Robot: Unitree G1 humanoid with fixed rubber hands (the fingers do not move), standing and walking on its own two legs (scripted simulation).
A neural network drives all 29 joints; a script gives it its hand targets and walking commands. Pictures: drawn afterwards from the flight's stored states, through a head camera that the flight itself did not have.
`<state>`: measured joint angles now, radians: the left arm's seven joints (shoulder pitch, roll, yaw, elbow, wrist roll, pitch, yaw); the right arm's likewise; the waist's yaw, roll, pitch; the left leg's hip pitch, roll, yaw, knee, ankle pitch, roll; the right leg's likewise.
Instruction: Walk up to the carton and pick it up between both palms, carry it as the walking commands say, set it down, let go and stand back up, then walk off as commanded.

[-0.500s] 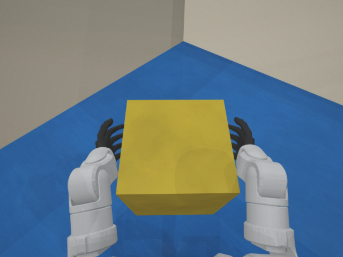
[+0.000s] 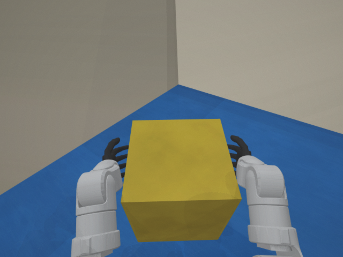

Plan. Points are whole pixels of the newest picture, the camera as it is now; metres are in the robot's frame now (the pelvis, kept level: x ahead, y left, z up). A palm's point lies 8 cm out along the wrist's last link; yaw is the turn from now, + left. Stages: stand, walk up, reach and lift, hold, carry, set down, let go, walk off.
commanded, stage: carry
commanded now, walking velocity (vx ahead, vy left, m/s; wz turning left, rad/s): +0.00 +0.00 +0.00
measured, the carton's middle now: (177, 183) +0.31 +0.00 +0.05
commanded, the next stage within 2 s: none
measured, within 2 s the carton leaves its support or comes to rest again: neither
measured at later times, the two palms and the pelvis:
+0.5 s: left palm (129, 178) +0.30 +0.11 +0.09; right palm (256, 174) +0.29 -0.19 +0.09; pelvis -0.01 -0.03 -0.01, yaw +0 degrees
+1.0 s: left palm (127, 170) +0.33 +0.12 +0.09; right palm (245, 167) +0.33 -0.18 +0.07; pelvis +0.04 -0.02 +0.00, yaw -1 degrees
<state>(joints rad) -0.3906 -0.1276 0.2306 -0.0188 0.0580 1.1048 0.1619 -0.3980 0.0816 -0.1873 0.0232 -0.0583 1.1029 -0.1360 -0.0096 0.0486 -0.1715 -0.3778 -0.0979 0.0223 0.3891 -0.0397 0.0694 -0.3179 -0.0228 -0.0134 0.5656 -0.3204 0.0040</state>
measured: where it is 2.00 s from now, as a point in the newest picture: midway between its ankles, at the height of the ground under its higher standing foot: outside the picture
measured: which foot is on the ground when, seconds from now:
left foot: down 0.00-1.00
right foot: down 0.00-1.00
